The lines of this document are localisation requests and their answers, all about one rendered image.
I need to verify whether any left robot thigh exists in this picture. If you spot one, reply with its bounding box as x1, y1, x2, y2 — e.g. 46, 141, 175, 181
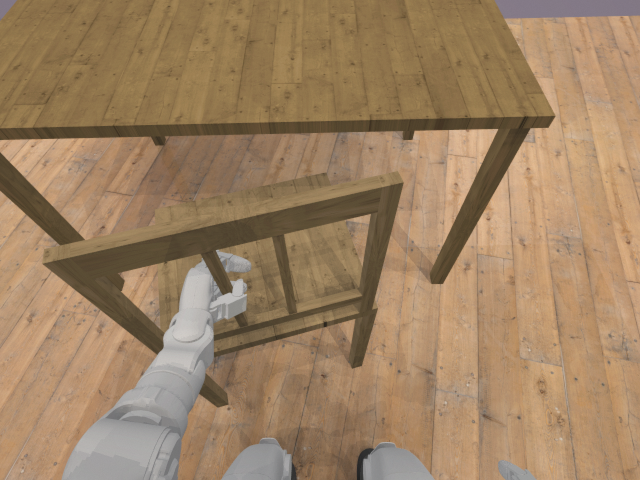
221, 444, 292, 480

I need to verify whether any robot right shin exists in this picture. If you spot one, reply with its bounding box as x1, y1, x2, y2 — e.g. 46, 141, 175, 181
370, 442, 396, 455

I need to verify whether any robot left hand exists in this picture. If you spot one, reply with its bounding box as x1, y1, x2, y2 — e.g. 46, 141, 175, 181
179, 250, 251, 324

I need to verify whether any table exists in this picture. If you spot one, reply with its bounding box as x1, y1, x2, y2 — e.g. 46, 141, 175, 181
0, 0, 556, 291

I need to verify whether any robot left upper arm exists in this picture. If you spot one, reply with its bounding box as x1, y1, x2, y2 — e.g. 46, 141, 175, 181
66, 418, 182, 480

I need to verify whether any robot left forearm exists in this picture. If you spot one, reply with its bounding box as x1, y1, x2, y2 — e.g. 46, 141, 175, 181
62, 308, 214, 480

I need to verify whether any robot right hand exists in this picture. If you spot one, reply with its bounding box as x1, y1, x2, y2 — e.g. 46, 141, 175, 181
498, 460, 536, 480

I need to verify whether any chair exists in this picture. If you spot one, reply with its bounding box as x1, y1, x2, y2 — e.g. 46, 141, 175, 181
42, 171, 404, 408

